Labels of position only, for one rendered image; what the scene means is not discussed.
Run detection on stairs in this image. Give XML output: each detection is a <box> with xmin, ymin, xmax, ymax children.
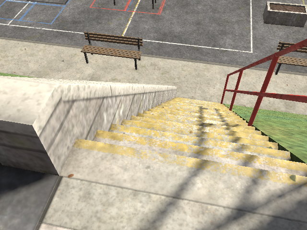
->
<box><xmin>93</xmin><ymin>97</ymin><xmax>307</xmax><ymax>177</ymax></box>

